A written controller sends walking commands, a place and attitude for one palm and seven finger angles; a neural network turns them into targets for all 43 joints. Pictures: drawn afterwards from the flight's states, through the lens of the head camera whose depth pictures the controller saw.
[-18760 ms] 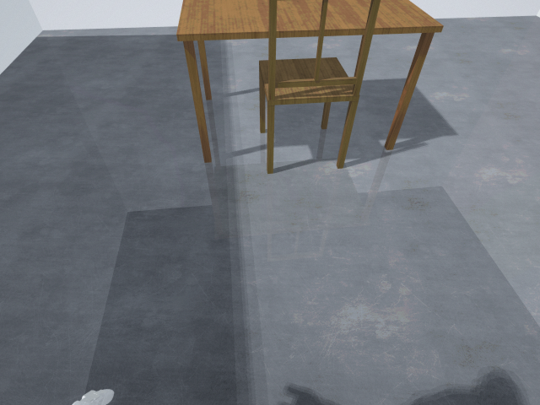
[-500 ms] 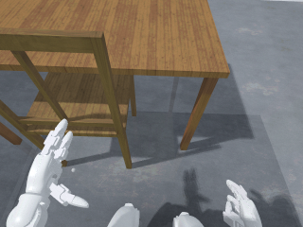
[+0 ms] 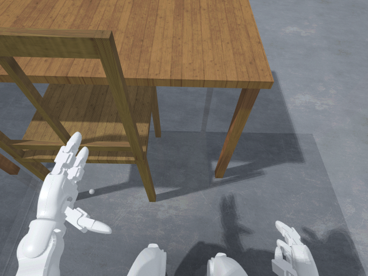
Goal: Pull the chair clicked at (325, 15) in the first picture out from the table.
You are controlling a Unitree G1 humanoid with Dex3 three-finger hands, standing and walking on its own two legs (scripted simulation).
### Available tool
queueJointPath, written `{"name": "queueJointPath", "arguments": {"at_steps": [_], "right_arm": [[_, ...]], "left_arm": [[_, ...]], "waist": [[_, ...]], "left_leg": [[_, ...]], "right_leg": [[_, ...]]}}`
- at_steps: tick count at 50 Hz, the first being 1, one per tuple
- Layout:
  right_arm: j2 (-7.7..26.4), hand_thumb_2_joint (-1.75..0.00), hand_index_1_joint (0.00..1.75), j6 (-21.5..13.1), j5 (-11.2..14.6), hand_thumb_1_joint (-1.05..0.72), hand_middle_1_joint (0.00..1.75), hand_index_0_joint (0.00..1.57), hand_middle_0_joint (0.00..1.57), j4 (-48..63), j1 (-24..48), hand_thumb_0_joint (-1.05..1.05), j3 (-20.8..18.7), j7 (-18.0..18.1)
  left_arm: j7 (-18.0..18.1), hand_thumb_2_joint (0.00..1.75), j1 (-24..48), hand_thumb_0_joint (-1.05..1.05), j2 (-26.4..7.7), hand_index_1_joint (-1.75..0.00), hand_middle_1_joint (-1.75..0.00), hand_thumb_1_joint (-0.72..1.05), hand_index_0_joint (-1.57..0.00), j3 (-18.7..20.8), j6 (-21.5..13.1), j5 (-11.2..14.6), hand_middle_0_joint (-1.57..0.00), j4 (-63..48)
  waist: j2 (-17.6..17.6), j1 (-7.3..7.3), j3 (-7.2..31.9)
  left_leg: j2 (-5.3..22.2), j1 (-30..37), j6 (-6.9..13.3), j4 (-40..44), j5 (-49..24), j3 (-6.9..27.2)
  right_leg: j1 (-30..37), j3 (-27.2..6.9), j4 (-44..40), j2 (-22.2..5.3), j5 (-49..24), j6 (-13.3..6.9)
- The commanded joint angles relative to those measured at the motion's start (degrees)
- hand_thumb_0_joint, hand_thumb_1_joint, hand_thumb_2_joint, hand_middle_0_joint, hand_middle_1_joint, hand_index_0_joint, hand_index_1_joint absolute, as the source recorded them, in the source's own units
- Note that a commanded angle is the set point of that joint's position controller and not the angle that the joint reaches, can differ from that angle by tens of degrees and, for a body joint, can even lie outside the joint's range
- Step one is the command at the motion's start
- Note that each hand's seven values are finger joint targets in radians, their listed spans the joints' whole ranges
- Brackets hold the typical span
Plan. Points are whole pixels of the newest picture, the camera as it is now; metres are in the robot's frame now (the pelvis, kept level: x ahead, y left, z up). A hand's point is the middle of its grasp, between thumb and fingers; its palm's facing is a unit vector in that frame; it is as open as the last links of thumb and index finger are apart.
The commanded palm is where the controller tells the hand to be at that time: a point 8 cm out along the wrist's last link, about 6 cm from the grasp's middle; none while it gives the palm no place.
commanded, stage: aim the fingers beside a spindle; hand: left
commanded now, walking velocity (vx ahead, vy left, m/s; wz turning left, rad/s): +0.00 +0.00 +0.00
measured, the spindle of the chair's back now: (43, 108) +0.48 +0.38 +0.03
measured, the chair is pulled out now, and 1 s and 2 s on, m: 0.00 0.00 0.00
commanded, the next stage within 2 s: none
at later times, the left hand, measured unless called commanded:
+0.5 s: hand (115, 183) +0.30 +0.16 +0.02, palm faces -0.02 -1.00 -0.04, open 16.9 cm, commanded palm +0.28 +0.22 +0.02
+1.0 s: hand (129, 171) +0.34 +0.14 +0.00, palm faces -0.01 -1.00 -0.04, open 16.9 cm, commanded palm +0.32 +0.20 +0.00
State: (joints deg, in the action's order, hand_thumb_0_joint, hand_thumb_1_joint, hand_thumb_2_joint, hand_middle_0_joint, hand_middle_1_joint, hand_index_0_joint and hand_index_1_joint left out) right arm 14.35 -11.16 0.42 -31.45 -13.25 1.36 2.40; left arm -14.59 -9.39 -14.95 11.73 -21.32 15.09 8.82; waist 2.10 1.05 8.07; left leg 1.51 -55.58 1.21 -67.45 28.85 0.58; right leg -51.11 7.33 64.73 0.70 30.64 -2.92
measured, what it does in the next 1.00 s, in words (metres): stands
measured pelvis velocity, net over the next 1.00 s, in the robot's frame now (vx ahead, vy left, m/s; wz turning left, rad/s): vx -0.01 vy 0.00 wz -0.01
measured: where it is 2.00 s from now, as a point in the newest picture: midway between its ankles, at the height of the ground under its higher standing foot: outside the picture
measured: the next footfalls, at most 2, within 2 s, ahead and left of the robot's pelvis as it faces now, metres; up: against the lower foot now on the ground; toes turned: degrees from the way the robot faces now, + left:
none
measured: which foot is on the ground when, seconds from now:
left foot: down 0.00-1.00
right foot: down 0.00-1.00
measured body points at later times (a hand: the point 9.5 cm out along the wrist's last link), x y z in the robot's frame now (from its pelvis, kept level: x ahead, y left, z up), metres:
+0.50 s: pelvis -0.01 +0.00 -0.02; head +0.09 +0.01 +0.43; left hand +0.30 +0.22 +0.02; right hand +0.17 -0.23 -0.11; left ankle +0.03 +0.10 -0.65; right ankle +0.01 -0.09 -0.65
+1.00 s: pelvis -0.01 +0.00 -0.03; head +0.10 +0.00 +0.41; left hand +0.33 +0.20 +0.00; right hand +0.15 -0.24 -0.14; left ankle +0.03 +0.10 -0.65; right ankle +0.01 -0.09 -0.65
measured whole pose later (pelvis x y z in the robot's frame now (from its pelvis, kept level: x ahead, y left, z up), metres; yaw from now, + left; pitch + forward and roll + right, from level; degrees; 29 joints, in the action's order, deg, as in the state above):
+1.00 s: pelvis -0.01 +0.00 -0.03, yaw -1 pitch +22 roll -2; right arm 14.1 -4.8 -0.9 -32.1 -11.8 0.8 0.4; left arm -4.3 7.5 -10.9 5.5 -24.8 8.6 21.7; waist 1.9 1.9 9.5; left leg 1.4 -65.8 1.4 -74.6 30.8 -0.6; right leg -62.2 6.3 73.2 0.2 33.0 -3.0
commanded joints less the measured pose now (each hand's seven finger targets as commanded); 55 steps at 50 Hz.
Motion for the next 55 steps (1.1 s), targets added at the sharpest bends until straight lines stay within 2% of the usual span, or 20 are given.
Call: {"name": "queueJointPath", "arguments": {"at_steps": [1, 4, 5, 8, 14, 19, 20, 24, 27, 30, 33, 36, 37, 42, 45, 48, 50, 52, 53, 55], "right_arm": [[7.56, -0.9, 0.3, -2.2, 0.24, -0.9, 0.3, 0.2, 0.2, 8.19, 1.24, 0.0, -3.41, 0.32], [7.65, -0.9, 0.3, -1.97, 0.39, -0.9, 0.3, 0.2, 0.2, 8.48, 1.14, 0.0, -3.46, 0.18], [7.67, -0.9, 0.3, -1.99, 0.36, -0.9, 0.3, 0.2, 0.2, 8.6, 1.21, 0.0, -3.43, 0.15], [7.9, -0.9, 0.3, -2.0, 0.09, -0.9, 0.3, 0.2, 0.2, 8.14, 1.02, 0.0, -3.58, 0.35], [7.71, -0.9, 0.3, -1.38, -0.27, -0.9, 0.3, 0.2, 0.2, 7.31, 1.29, 0.0, -3.44, 0.08], [7.8, -0.9, 0.3, -0.03, -0.25, -0.9, 0.3, 0.2, 0.2, 7.96, 1.21, 0.0, -3.54, -0.27], [7.74, -0.9, 0.3, 0.26, -0.22, -0.9, 0.3, 0.2, 0.2, 8.1, 1.49, 0.0, -3.39, -0.29], [7.41, -0.9, 0.3, 1.13, -0.28, -0.9, 0.3, 0.2, 0.2, 8.51, 1.33, 0.0, -3.42, -0.68], [7.41, -0.9, 0.3, 1.81, -0.49, -0.9, 0.3, 0.2, 0.2, 8.1, 1.26, 0.0, -3.34, -0.63], [7.25, -0.9, 0.3, 2.29, -0.44, -0.9, 0.3, 0.2, 0.2, 7.8, 1.28, 0.0, -3.3, -0.75], [7.35, -0.9, 0.3, 2.41, -0.59, -0.9, 0.3, 0.2, 0.2, 7.38, 1.08, 0.0, -3.47, -0.83], [7.34, -0.9, 0.3, 2.6, -0.64, -0.9, 0.3, 0.2, 0.2, 7.43, 0.99, 0.0, -3.57, -1.04], [7.46, -0.9, 0.3, 2.7, -0.74, -0.9, 0.3, 0.2, 0.2, 7.32, 0.82, 0.0, -3.52, -1.0], [7.6, -0.9, 0.3, 3.56, -0.76, -0.9, 0.3, 0.2, 0.2, 6.48, 0.91, 0.0, -3.45, -0.83], [7.3, -0.9, 0.3, 3.89, -0.95, -0.9, 0.3, 0.2, 0.2, 6.63, 0.9, 0.0, -3.54, -1.15], [7.27, -0.9, 0.3, 4.19, -1.1, -0.9, 0.3, 0.2, 0.2, 6.56, 0.49, 0.0, -3.61, -1.48], [7.21, -0.9, 0.3, 4.58, -1.12, -0.9, 0.3, 0.2, 0.2, 6.35, 0.24, 0.0, -3.69, -1.65], [7.64, -0.9, 0.3, 5.02, -1.04, -0.9, 0.3, 0.2, 0.2, 6.4, -0.08, 0.0, -3.84, -1.65], [7.38, -0.9, 0.3, 5.34, -0.97, -0.9, 0.3, 0.2, 0.2, 6.48, 0.03, 0.0, -3.63, -1.77], [7.39, -0.9, 0.3, 5.96, -0.79, -0.9, 0.3, 0.2, 0.2, 6.5, -0.08, 0.0, -3.64, -1.71]], "left_arm": [[0.5, 0.3, 4.2, 0.0, -7.07, -0.08, -0.08, -0.5, -0.06, 3.84, -3.49, 0.99, -0.06, -8.92], [-0.1, 0.3, 4.06, 0.0, -6.27, -0.08, -0.08, -0.5, -0.06, 2.47, -3.98, 0.85, -0.06, -9.72], [-0.01, 0.3, 5.7, 0.0, -5.82, -0.08, -0.08, -0.5, -0.06, 1.33, -4.26, 0.68, -0.06, -10.68], [1.19, 0.3, 8.04, 0.0, -6.75, -0.08, -0.08, -0.5, -0.06, 1.84, -5.44, 0.29, -0.06, -11.96], [4.32, 0.3, 12.98, 0.0, -4.53, -0.08, -0.08, -0.5, -0.06, -0.52, -6.43, -1.69, -0.06, -8.95], [5.28, 0.3, 12.91, 0.0, -5.15, -0.08, -0.08, -0.5, -0.06, 0.02, -5.24, -2.55, -0.06, -6.68], [5.33, 0.3, 14.78, 0.0, -4.11, -0.08, -0.08, -0.5, -0.06, -1.52, -5.09, -2.76, -0.06, -7.02], [6.5, 0.3, 14.11, 0.0, -4.23, -0.08, -0.08, -0.5, -0.06, -1.09, -5.06, -3.02, -0.06, -7.82], [7.37, 0.3, 17.01, 0.0, -4.2, -0.08, -0.08, -0.5, -0.06, -1.02, -5.44, -3.25, -0.06, -5.92], [7.65, 0.3, 18.17, 0.0, -2.93, -0.08, -0.08, -0.5, -0.06, -2.09, -6.14, -3.88, -0.06, -3.63], [7.52, 0.3, 20.03, 0.0, -2.91, -0.08, -0.08, -0.5, -0.06, -2.75, -6.93, -4.26, -0.06, -4.24], [7.49, 0.3, 21.0, 0.0, -1.44, -0.08, -0.08, -0.5, -0.06, -4.93, -7.31, -4.4, -0.06, -5.3], [7.57, 0.3, 21.36, 0.0, -1.03, -0.08, -0.08, -0.5, -0.06, -5.51, -6.94, -4.42, -0.06, -3.92], [9.36, 0.3, 26.52, 0.0, -3.2, -0.08, -0.08, -0.5, -0.06, -2.75, -6.92, -5.28, -0.06, 1.0], [10.4, 0.3, 27.04, 0.0, -3.2, -0.08, -0.08, -0.5, -0.06, -1.96, -7.72, -5.39, -0.06, 0.17], [10.84, 0.3, 29.17, 0.0, -1.78, -0.08, -0.08, -0.5, -0.06, -4.13, -8.1, -6.03, -0.06, -0.64], [10.86, 0.3, 28.86, 0.0, -0.79, -0.08, -0.08, -0.5, -0.06, -5.26, -7.89, -6.24, -0.06, 0.55], [11.01, 0.3, 26.8, 0.0, -2.89, -0.08, -0.08, -0.5, -0.06, -3.07, -7.26, -6.33, -0.06, 2.35], [10.8, 0.3, 27.39, 0.0, -1.55, -0.08, -0.08, -0.5, -0.06, -4.28, -7.01, -6.24, -0.06, 2.67], [10.72, 0.3, 26.92, 0.0, -2.25, -0.08, -0.08, -0.5, -0.06, -3.08, -6.43, -6.12, -0.06, 4.25]], "waist": [[-1.26, 0.11, 15.69], [0.89, -0.13, 16.44], [1.22, 0.42, 15.81], [0.81, 0.58, 17.05], [0.83, 1.26, 16.06], [0.11, 0.02, 19.25], [-0.1, 0.73, 19.43], [1.12, -0.3, 20.76], [-2.03, 0.86, 19.24], [-1.63, 1.06, 17.99], [1.06, 1.05, 19.81], [1.47, 1.29, 21.39], [-0.28, 1.88, 20.49], [-1.37, 1.8, 18.98], [0.46, 0.63, 23.0], [1.21, 1.15, 25.58], [0.75, 1.61, 24.74], [-0.53, 1.11, 24.76], [-1.47, 1.52, 24.35], [-2.21, 1.27, 23.02]], "left_leg": [[-1.63, 9.59, 0.88, 7.96, -14.06, 1.86], [-1.69, 10.13, 0.8, 7.87, -14.76, 1.81], [-1.58, 10.57, 0.78, 7.94, -14.31, 1.98], [-1.29, 11.22, 0.85, 7.38, -14.84, 2.44], [-1.32, 10.08, 0.58, 6.7, -11.64, 2.96], [-1.53, 9.1, 0.57, 6.18, -12.09, 2.42], [-1.53, 9.25, 0.67, 6.07, -12.07, 2.44], [-1.48, 10.16, 0.42, 6.22, -13.78, 2.44], [-1.5, 7.11, 0.79, 5.06, -11.78, 2.3], [-1.62, 6.29, 0.7, 4.7, -10.74, 2.04], [-1.5, 7.81, 0.52, 4.22, -12.26, 2.1], [-1.4, 9.16, 0.47, 4.08, -13.07, 2.38], [-1.39, 8.12, 0.67, 3.78, -12.83, 2.58], [-1.56, 4.23, 0.67, 2.67, -9.26, 2.42], [-1.73, 5.98, 0.45, 2.43, -11.52, 2.02], [-1.49, 8.04, 0.32, 2.03, -14.15, 2.4], [-1.44, 7.46, 0.34, 1.88, -14.01, 2.23], [-1.49, 6.15, 0.48, 1.77, -14.21, 2.16], [-1.61, 5.52, 0.56, 1.8, -13.62, 1.89], [-1.72, 3.89, 0.55, 2.0, -12.81, 1.54]], "right_leg": [[8.72, -5.78, -9.41, 0.15, -14.22, 1.91], [8.29, -5.72, -8.72, 0.08, -15.0, 1.68], [7.23, -5.45, -8.71, 0.08, -14.26, 1.64], [5.78, -5.19, -7.84, 0.21, -14.22, 1.52], [1.58, -4.68, -6.49, 0.19, -10.25, 1.41], [3.58, -5.3, -5.95, 0.05, -11.41, 1.38], [3.25, -5.28, -5.83, 0.07, -11.61, 1.47], [4.06, -5.14, -5.28, 0.13, -13.1, 1.22], [3.53, -5.6, -5.4, 0.31, -11.7, 1.51], [2.41, -5.75, -5.2, 0.23, -10.92, 1.49], [1.43, -5.7, -4.33, 0.16, -12.31, 1.22], [0.9, -5.55, -3.98, 0.08, -12.94, 1.21], [0.56, -5.45, -3.96, 0.22, -12.78, 1.24], [-1.0, -6.03, -3.51, 0.18, -9.14, 1.3], [0.5, -6.19, -2.6, 0.08, -11.68, 1.21], [-0.29, -5.78, -1.48, 0.12, -14.02, 1.18], [-0.29, -5.91, -1.79, 0.12, -14.31, 1.3], [0.75, -6.15, -1.85, 0.24, -14.89, 1.2], [1.31, -6.23, -2.12, 0.13, -14.98, 1.43], [2.21, -6.58, -2.44, 0.11, -14.96, 1.56]]}}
